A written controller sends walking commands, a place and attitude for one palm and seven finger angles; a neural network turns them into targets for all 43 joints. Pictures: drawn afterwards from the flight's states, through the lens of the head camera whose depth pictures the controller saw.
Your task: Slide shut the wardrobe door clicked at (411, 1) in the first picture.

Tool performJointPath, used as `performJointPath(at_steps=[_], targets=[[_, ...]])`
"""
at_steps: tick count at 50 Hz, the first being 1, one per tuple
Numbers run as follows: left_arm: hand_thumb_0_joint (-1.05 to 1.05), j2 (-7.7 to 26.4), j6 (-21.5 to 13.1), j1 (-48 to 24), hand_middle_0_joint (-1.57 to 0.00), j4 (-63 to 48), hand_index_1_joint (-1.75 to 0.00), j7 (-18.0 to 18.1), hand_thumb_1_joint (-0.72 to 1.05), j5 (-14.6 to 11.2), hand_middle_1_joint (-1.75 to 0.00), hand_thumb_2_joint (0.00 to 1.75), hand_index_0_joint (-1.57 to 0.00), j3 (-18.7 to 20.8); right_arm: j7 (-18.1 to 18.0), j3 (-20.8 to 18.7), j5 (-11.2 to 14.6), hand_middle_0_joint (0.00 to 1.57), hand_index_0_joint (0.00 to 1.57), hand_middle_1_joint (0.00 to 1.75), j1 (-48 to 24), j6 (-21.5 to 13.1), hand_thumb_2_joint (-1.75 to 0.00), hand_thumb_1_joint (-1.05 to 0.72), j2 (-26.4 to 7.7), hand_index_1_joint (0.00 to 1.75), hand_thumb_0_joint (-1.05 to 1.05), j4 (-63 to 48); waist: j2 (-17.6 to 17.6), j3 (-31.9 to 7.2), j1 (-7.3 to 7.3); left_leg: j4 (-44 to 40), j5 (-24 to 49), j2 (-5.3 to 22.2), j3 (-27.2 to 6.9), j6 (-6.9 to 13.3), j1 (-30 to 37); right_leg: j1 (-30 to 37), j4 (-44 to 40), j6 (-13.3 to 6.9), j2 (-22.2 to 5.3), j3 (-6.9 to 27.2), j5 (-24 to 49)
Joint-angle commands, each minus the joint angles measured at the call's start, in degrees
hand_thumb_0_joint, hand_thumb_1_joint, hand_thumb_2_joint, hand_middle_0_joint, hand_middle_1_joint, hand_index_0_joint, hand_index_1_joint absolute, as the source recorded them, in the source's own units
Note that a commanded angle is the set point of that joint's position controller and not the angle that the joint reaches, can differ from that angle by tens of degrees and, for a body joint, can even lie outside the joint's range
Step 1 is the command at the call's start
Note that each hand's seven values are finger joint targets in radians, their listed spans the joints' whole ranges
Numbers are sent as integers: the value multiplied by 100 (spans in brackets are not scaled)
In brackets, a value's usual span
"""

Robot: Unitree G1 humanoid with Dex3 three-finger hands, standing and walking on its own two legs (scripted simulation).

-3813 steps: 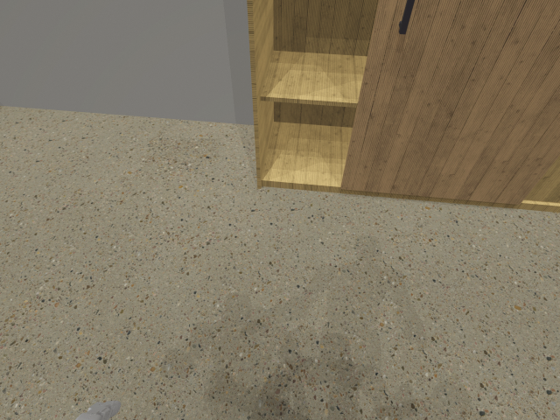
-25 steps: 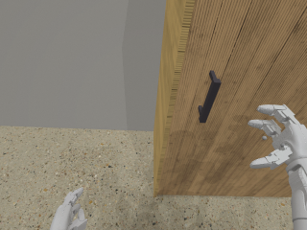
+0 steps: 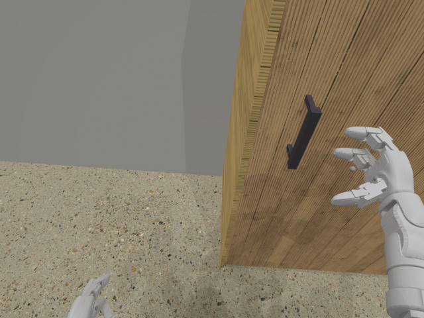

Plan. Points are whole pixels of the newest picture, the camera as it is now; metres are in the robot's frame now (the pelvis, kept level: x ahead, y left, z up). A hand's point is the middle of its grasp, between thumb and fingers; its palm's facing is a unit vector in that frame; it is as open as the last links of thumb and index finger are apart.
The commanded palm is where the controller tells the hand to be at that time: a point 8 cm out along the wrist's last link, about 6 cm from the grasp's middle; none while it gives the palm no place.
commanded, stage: move the hooked fingers beside the handle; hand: right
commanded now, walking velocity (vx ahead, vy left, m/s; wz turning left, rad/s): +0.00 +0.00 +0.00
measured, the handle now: (300, 134) +0.46 -0.14 +0.13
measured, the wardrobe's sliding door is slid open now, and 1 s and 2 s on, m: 0.00 0.00 0.00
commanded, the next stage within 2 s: feel for the door with the fingertips in 1.20 s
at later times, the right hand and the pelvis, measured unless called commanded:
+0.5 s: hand (335, 153) +0.40 -0.19 +0.14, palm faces +0.00 +1.00 -0.02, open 14.0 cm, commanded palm +0.37 -0.24 +0.13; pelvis +0.01 +0.00 +0.00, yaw +1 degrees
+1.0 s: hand (333, 155) +0.40 -0.19 +0.13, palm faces +0.01 +1.00 -0.02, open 14.0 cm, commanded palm +0.37 -0.25 +0.13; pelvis +0.00 +0.00 +0.00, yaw +1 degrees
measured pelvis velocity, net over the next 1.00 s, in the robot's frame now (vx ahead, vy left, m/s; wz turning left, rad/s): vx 0.00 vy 0.00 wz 0.02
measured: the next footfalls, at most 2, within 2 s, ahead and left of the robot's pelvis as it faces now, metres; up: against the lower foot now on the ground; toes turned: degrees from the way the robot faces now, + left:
none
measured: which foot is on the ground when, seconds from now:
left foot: down 0.00-1.00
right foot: down 0.00-1.00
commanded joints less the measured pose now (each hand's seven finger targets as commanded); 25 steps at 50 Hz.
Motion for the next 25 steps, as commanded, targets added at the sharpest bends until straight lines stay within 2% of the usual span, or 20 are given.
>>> performJointPath(at_steps=[1, 2, 4, 6, 7, 8, 9, 10, 12, 14, 15, 17, 19, 21, 22, 23, 25], targets=[[0, 767, -217, -331, -20, -807, -30, 42, 90, -12, -30, 90, -20, 280, -84, -520, 57, 30, 30, 120, -2310, -423, -30, 50, -1581, 120, 0, -1009, 31, -1430, 46, -476, 1616, -23, -157, -22, -215, 1045, -304, -164, 52, 168, 1052], [0, 772, -183, -300, -20, -796, -30, 29, 90, -6, -30, 90, -20, 284, -107, -549, 25, 30, 30, 120, -2249, -444, -30, 50, -1635, 120, 0, -980, 31, -1450, 28, -478, 1664, -20, -179, -17, -151, 989, -273, -174, 40, 137, 1102], [0, 765, -145, -267, -20, -796, -30, 25, 90, -12, -30, 90, -20, 289, -103, -519, 27, 30, 30, 120, -2457, -491, -30, 50, -1613, 120, 0, -889, 20, -1478, 85, -459, 1727, -23, -188, -30, -189, 1001, -258, -172, 47, 131, 1111], [0, 753, -133, -227, -20, -785, -30, 21, 90, -19, -30, 90, -20, 294, -76, -392, 20, 30, 30, 120, -2657, -556, -30, 50, -1507, 120, 0, -846, -130, -1518, 126, -423, 1820, -37, -178, -13, -223, 1082, -234, -163, 40, 141, 1214], [0, 752, -121, -207, -20, -787, -30, 7, 90, -10, -30, 90, -20, 313, -102, -447, 17, 30, 30, 120, -2647, -605, -30, 50, -1556, 120, 0, -919, 35, -1606, 100, -414, 1911, -45, -181, -10, -155, 1110, -199, -183, 19, 142, 1321], [0, 747, -124, -194, -20, -827, -30, -12, 90, -11, -30, 90, -20, 317, -85, -299, 19, 30, 30, 120, -2633, -625, -30, 50, -1374, 120, 0, -953, -68, -1740, 109, -378, 1995, -45, -173, -12, -141, 1189, -200, -173, 32, 138, 1397], [0, 748, -123, -168, -20, -813, -30, -23, 90, -12, -30, 90, -20, 329, -92, -319, 8, 30, 30, 120, -2615, -626, -30, 50, -1388, 120, 0, -932, -200, -1774, 91, -355, 2063, -48, -166, 4, -159, 1250, -180, -164, 31, 149, 1496], [0, 746, -110, -150, -20, -792, -30, -36, 90, -14, -30, 90, -20, 334, -101, -261, 2, 30, 30, 120, -2595, -620, -30, 50, -1314, 120, 0, -880, -151, -1718, 113, -353, 2094, -55, -139, 5, -201, 1279, -180, -157, 21, 162, 1562], [0, 775, -60, -93, -20, -747, -30, -46, 90, -9, -30, 90, -20, 343, -146, -268, 30, 30, 30, 120, -2445, -553, -30, 50, -1255, 120, 0, -591, 290, -1543, 110, -380, 2080, -67, -124, -18, -200, 1046, -178, -178, 7, 136, 1460], [0, 795, -3, -96, -20, -765, -30, -63, 90, -19, -30, 90, -20, 344, -198, -435, -6, 30, 30, 120, -2429, -494, -30, 50, -1438, 120, 0, -428, 169, -1424, 69, -366, 2005, -49, -151, -22, -246, 902, -198, -167, 28, 120, 1330], [0, 781, 18, -109, -20, -783, -30, -69, 90, -20, -30, 90, -20, 338, -210, -283, -36, 30, 30, 120, -2579, -494, -30, 50, -1306, 120, 0, -490, 109, -1452, 116, -361, 1990, -45, -148, -25, -281, 949, -204, -170, 33, 105, 1329], [0, 771, 53, -88, -20, -782, -30, -84, 90, -16, -30, 90, -20, 349, -289, -266, -81, 30, 30, 120, -2788, -564, -30, 50, -1345, 120, 0, -686, 84, -1530, 124, -347, 2008, -55, -157, -3, -244, 997, -161, -175, 14, 128, 1424], [0, 759, 68, -74, -20, -812, -30, -96, 90, 5, -30, 90, -20, 371, -347, -303, -84, 30, 30, 120, -2797, -635, -30, 50, -1331, 120, 0, -825, 46, -1793, 114, -303, 2214, -63, -172, -12, -177, 1168, -135, -177, 13, 116, 1615], [0, 730, 76, -90, -20, -814, -30, -110, 90, 9, -30, 90, -20, 364, -385, -269, -117, 30, 30, 120, -2921, -715, -30, 50, -1309, 120, 0, -940, -230, -1846, 108, -277, 2161, -66, -158, 10, -220, 1283, -135, -143, 7, 144, 1663], [0, 726, 82, -78, -20, -802, -30, -124, 90, 20, -30, 90, -20, 364, -404, -170, -127, 30, 30, 120, -2848, -746, -30, 50, -1200, 120, 0, -1021, -89, -1882, 122, -272, 2210, -80, -141, 19, -179, 1315, -113, -156, -4, 157, 1753], [0, 725, 88, -84, -20, -815, -30, -134, 90, 15, -30, 90, -20, 382, -416, -235, -117, 30, 30, 120, -2536, -714, -30, 50, -1182, 120, 0, -850, -9, -1857, 74, -272, 2234, -83, -137, 9, -178, 1289, -133, -150, -18, 147, 1761], [0, 720, 115, -135, -20, -831, -30, -141, 90, -16, -30, 90, -20, 360, -411, -72, -104, 30, 30, 120, -2454, -641, -30, 50, -989, 120, 0, -726, 87, -1576, 94, -300, 2153, -85, -112, 0, -252, 1156, -188, -144, -19, 129, 1624]])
